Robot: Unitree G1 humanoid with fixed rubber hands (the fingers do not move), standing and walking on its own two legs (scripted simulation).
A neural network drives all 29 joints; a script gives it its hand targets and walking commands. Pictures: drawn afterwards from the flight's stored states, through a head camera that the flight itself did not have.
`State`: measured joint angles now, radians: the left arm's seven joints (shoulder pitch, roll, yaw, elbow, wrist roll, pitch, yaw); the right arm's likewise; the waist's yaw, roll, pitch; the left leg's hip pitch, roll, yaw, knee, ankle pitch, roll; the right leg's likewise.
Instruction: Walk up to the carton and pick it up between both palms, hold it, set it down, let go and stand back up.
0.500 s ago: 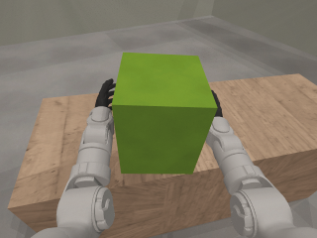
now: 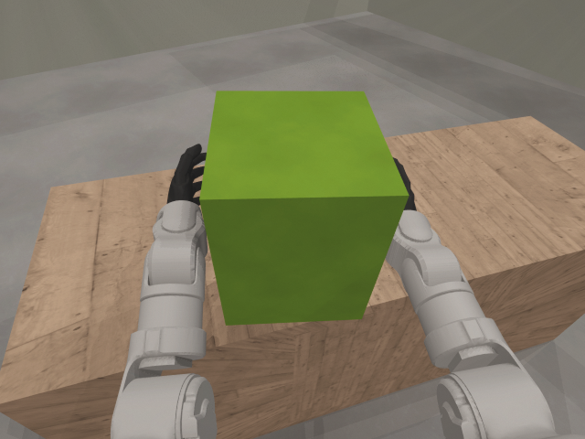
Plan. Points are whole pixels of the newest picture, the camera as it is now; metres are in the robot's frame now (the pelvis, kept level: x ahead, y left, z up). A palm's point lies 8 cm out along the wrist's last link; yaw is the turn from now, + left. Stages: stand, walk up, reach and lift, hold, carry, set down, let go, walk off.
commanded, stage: reach and lift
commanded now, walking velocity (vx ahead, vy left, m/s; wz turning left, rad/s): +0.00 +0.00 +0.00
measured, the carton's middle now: (293, 211) +0.38 -0.01 +0.13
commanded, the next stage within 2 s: hold in 0.78 s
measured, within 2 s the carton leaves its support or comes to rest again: neither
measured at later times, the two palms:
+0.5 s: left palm (173, 192) +0.38 +0.14 +0.18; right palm (394, 201) +0.36 -0.15 +0.16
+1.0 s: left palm (154, 182) +0.36 +0.16 +0.21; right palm (389, 181) +0.36 -0.13 +0.19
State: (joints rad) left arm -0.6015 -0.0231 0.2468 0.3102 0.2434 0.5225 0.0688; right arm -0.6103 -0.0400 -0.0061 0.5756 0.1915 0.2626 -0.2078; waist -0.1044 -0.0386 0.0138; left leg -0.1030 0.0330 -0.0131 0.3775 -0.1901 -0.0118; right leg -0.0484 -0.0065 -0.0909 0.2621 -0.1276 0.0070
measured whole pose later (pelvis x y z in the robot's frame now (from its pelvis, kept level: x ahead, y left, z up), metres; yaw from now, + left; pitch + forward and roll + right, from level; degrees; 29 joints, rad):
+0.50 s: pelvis +0.00 +0.01 +0.00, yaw +0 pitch -6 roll -2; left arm -0.63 -0.02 0.25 0.26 0.26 0.60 0.05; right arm -0.64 -0.03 -0.03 0.54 0.20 0.31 -0.21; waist -0.10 -0.04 0.02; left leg -0.09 0.02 -0.01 0.38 -0.19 -0.01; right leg -0.03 -0.01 -0.09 0.26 -0.13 0.01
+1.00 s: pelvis +0.00 +0.00 +0.00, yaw +0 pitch -7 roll -1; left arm -0.63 -0.01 0.28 0.14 0.27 0.69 0.03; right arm -0.68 -0.04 0.01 0.51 0.23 0.37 -0.23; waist -0.08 -0.04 0.00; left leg -0.05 0.03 -0.02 0.37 -0.19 -0.01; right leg 0.01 -0.01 -0.09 0.26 -0.14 0.01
